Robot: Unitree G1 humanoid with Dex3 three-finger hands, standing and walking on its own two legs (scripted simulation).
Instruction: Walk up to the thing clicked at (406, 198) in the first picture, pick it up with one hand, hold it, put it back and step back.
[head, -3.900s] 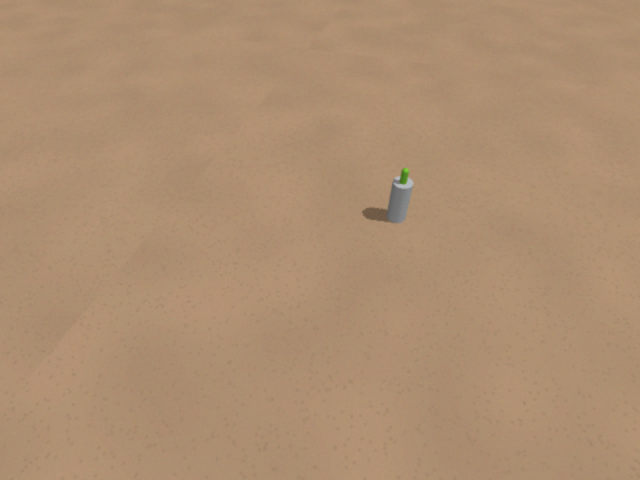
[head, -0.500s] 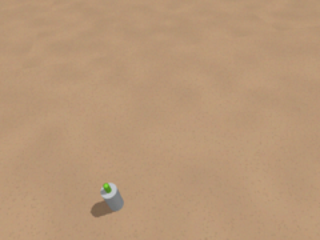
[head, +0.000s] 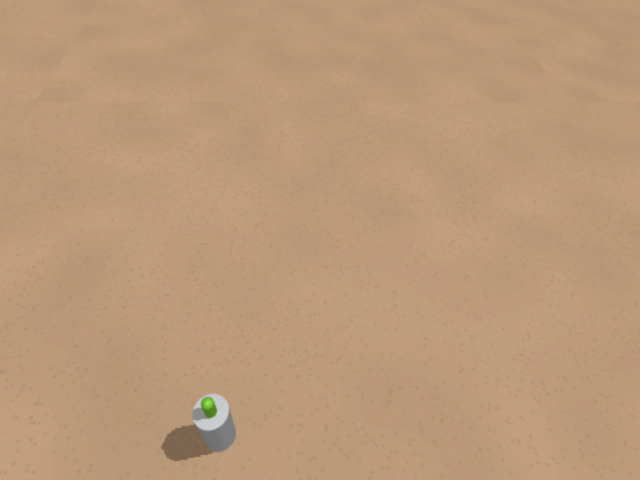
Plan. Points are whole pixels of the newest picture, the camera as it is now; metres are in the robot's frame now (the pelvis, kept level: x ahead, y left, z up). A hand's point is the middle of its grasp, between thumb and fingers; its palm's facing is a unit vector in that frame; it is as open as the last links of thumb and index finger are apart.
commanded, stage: walk up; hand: left
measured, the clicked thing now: (214, 419) +0.40 +0.23 -0.62
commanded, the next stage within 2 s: stand in 1.44 s
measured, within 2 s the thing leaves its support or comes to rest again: neither
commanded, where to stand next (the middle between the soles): +0.11 -0.01 m, yaw +0 degrees
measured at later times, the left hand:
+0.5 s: hand out of the picture +0.11 +0.24 -0.14, palm faces -0.07 -0.92 -0.38, open 7.4 cm
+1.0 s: hand out of the picture +0.14 +0.23 -0.14, palm faces -0.06 -0.95 -0.31, open 7.4 cm
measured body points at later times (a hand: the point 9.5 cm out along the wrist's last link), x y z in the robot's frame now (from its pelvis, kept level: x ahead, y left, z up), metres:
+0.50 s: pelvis +0.03 -0.02 +0.00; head +0.04 -0.04 +0.45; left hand +0.11 +0.29 -0.11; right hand +0.10 -0.32 -0.13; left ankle +0.07 +0.11 -0.72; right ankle +0.07 -0.14 -0.72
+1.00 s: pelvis +0.05 -0.01 +0.02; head +0.05 -0.01 +0.47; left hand +0.14 +0.28 -0.11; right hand +0.10 -0.33 -0.11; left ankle +0.07 +0.11 -0.72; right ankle +0.07 -0.14 -0.72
